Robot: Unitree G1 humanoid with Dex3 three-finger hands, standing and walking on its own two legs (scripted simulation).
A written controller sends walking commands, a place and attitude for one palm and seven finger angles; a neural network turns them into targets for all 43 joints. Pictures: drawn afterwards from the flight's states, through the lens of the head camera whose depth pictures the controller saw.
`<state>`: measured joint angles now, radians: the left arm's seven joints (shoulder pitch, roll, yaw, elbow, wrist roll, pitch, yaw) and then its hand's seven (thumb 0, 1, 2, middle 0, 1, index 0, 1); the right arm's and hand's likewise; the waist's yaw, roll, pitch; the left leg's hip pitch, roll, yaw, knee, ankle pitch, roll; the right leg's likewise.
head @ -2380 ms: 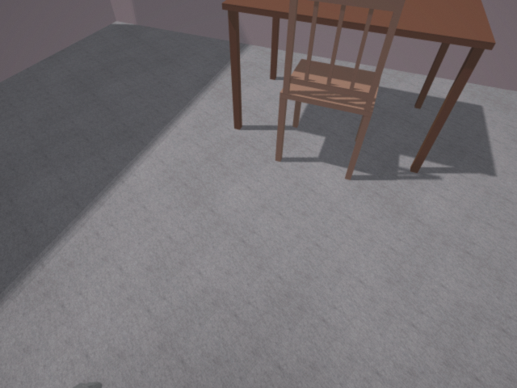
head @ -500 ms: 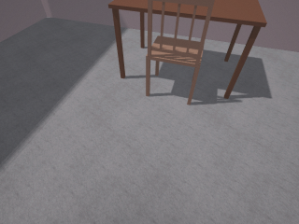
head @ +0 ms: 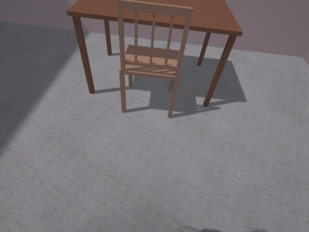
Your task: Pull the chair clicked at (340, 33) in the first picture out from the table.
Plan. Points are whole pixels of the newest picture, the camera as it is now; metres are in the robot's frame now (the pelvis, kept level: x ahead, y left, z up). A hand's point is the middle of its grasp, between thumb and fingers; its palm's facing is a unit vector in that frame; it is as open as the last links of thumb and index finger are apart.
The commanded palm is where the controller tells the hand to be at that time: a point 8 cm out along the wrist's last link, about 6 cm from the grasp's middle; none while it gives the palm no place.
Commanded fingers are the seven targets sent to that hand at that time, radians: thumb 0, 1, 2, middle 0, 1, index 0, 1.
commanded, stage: walk to a spot facing it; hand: left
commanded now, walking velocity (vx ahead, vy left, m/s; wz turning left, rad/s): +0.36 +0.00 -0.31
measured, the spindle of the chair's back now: (152, 40) +1.19 +0.10 -0.08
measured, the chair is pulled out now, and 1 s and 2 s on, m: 0.00 0.00 0.00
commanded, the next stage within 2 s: turn to face it in 0.78 s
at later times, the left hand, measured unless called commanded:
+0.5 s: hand (121, 184) +0.30 +0.13 -0.17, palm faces -0.10 -0.97 -0.22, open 7.1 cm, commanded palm none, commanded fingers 0.00 0.90 0.90 -0.20 -0.30 -0.20 -0.30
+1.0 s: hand (123, 151) +0.43 +0.15 -0.18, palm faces -0.16 -0.98 -0.14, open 7.4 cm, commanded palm none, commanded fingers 0.00 0.90 0.90 -0.20 -0.30 -0.20 -0.30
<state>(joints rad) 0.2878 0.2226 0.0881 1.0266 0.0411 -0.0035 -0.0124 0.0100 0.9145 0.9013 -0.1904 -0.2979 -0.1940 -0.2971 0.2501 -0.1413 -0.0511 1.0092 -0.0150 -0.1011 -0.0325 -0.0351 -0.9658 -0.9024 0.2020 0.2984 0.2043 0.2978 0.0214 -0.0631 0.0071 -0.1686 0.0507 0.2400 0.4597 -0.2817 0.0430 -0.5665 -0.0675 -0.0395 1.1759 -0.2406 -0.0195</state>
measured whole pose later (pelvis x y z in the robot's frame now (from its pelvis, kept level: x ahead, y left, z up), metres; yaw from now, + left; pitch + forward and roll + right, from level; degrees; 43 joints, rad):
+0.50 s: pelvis +0.20 -0.05 +0.00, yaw -7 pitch -1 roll -1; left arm 0.20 0.19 0.07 1.02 0.02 -0.06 0.01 -0.02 0.96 0.90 -0.20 -0.30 -0.20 -0.30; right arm 0.35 -0.13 -0.05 1.09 -0.03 -0.01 0.00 0.01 -0.91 -0.90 0.20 0.30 0.20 0.30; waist -0.06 0.01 0.06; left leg -0.51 0.17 0.08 1.12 -0.29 -0.03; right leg -0.25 0.03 -0.14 0.46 -0.19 -0.08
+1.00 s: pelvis +0.38 -0.02 +0.00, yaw -13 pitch -1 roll -1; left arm 0.28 0.17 0.07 1.07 0.03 0.01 -0.01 0.01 0.91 0.90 -0.19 -0.30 -0.20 -0.30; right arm 0.27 -0.15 -0.03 1.05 -0.02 -0.07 -0.04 -0.01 -0.96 -0.90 0.20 0.30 0.20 0.30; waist 0.01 -0.04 0.04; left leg -0.13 0.09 0.26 0.42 -0.26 0.02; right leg -0.51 -0.09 -0.08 0.99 -0.28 0.01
